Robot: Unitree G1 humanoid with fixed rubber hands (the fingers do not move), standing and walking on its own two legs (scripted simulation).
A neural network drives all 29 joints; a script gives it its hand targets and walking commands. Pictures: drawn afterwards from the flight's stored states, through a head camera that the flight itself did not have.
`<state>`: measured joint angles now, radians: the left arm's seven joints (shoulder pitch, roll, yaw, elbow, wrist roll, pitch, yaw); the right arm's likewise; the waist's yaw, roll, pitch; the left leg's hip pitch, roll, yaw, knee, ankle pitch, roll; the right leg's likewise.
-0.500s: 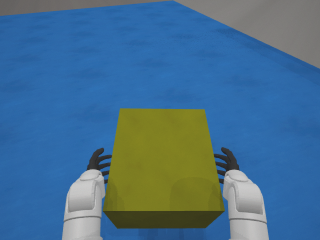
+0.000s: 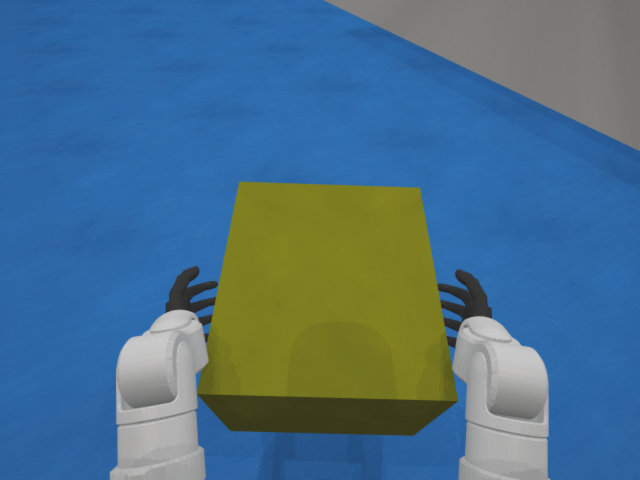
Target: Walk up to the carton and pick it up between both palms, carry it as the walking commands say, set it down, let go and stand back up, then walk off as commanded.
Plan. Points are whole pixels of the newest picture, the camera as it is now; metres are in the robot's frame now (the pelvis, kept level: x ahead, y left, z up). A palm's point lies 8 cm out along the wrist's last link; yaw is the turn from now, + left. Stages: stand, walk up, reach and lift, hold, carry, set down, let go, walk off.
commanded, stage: carry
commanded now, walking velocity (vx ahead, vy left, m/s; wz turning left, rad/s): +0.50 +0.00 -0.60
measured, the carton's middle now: (325, 308) +0.35 +0.01 +0.02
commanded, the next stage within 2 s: none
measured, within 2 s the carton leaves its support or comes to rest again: neither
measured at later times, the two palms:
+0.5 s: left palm (298, 187) +0.57 +0.06 +0.06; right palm (500, 230) +0.46 -0.26 +0.08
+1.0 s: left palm (386, 105) +0.91 -0.13 +0.05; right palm (532, 144) +0.72 -0.41 +0.07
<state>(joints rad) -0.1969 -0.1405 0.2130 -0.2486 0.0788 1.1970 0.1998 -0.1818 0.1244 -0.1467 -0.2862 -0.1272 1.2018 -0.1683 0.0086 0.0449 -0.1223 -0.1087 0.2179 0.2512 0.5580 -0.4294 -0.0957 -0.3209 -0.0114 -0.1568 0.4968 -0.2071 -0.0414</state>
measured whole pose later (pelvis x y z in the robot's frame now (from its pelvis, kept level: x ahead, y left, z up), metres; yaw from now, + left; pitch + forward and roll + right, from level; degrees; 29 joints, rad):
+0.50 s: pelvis +0.25 -0.01 +0.02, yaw -21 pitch +5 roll -1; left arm -0.22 -0.15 0.24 -0.28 0.05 1.18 0.22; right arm -0.20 0.14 -0.16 -0.31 -0.10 1.17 -0.18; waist 0.03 0.00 0.03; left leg -0.24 0.16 0.24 0.38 -0.20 -0.05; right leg -0.37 0.02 -0.12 0.68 -0.44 -0.05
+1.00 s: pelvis +0.58 -0.11 +0.02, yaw -35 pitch +7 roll -4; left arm -0.24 -0.15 0.21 -0.31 0.04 1.16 0.24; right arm -0.22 0.14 -0.20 -0.34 -0.08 1.16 -0.18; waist 0.01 0.03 0.06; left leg -0.18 0.12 0.22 0.34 -0.28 0.00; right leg -0.48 0.05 -0.08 0.87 -0.51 0.02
